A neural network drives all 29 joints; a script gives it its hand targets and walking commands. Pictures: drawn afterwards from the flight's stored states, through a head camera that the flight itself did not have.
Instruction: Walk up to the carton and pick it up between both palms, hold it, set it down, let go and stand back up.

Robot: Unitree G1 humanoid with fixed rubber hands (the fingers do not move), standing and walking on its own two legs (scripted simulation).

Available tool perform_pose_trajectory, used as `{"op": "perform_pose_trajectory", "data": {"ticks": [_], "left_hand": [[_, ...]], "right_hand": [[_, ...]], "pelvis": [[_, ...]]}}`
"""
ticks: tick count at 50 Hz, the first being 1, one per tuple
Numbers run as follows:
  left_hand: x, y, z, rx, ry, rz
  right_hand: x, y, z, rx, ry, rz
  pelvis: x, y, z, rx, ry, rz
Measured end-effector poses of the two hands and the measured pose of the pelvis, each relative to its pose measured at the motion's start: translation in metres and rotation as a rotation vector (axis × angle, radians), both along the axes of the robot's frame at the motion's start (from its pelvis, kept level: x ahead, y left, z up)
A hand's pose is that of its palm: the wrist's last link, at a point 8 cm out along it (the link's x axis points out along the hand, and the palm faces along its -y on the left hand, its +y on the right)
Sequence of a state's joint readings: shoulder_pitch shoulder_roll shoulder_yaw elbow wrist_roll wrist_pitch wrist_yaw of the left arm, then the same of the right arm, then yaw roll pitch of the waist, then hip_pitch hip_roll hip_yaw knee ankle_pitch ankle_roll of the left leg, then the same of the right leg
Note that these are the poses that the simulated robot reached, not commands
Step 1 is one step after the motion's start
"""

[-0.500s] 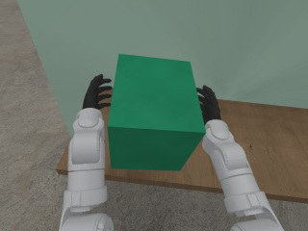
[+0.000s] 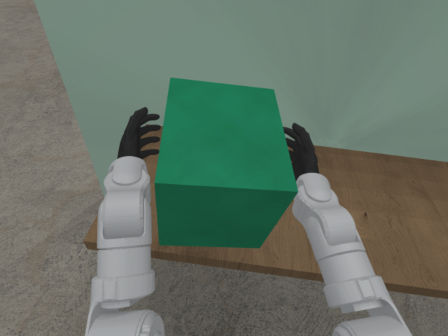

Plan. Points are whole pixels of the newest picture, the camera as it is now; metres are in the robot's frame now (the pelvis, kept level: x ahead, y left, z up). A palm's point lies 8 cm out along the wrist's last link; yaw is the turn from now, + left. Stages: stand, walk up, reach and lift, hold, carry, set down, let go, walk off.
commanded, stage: hold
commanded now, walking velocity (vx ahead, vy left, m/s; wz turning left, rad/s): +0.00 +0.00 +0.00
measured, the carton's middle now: (217, 166) +0.40 +0.01 +0.12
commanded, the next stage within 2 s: set down in 1.04 s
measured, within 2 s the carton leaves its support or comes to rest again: neither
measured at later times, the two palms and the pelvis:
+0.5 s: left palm (131, 160) +0.36 +0.15 +0.17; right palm (302, 174) +0.35 -0.13 +0.15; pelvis +0.00 +0.00 +0.00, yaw +0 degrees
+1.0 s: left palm (133, 164) +0.35 +0.14 +0.17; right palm (304, 180) +0.34 -0.14 +0.15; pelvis +0.00 +0.00 +0.00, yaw +0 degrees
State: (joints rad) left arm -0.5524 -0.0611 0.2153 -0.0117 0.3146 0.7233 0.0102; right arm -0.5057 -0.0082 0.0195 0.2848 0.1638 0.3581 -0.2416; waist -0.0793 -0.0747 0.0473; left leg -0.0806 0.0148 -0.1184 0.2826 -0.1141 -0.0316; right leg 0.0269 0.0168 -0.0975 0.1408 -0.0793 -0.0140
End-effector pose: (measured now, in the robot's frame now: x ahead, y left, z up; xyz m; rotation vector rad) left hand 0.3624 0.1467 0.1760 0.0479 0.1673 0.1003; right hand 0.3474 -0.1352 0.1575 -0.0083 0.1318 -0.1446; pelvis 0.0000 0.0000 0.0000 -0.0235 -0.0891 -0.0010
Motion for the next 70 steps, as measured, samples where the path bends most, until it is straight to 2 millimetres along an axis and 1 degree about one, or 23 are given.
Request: {"op": "perform_pose_trajectory", "data": {"ticks": [8,20,32,46,58,64,70], "left_hand": [[-0.002,0.0,0.004,-0.006,-0.017,0.001],[-0.004,0.002,-0.003,0.001,0.01,0.008],[-0.006,0.001,-0.002,0.003,-0.012,0.004],[-0.009,-0.002,-0.007,0.01,0.007,-0.003],[-0.009,-0.001,-0.006,0.002,-0.017,0.0],[-0.003,0.002,-0.014,0.018,-0.036,0.003],[0.004,0.004,-0.033,0.042,-0.049,0.004]], "right_hand": [[-0.001,0.0,0.005,-0.003,-0.017,0.0],[-0.002,0.002,-0.006,0.007,0.01,0.006],[-0.004,0.001,-0.004,-0.001,-0.012,0.004],[-0.01,-0.001,-0.013,0.005,0.006,-0.004],[-0.008,-0.001,-0.011,0.02,-0.021,-0.005],[0.002,0.003,-0.016,0.016,-0.068,0.01],[0.012,0.004,-0.034,-0.004,-0.108,0.015]], "pelvis": [[0.001,0.0,0.0,0.001,-0.01,-0.001],[0.001,0.001,0.0,0.001,-0.015,-0.003],[0.003,0.0,0.0,0.001,-0.022,-0.001],[-0.001,0.0,0.0,0.001,-0.029,-0.003],[-0.002,-0.001,0.0,0.006,-0.026,-0.021],[0.0,0.0,0.001,0.011,-0.028,-0.024],[0.011,0.0,0.002,0.015,-0.022,-0.017]]}}
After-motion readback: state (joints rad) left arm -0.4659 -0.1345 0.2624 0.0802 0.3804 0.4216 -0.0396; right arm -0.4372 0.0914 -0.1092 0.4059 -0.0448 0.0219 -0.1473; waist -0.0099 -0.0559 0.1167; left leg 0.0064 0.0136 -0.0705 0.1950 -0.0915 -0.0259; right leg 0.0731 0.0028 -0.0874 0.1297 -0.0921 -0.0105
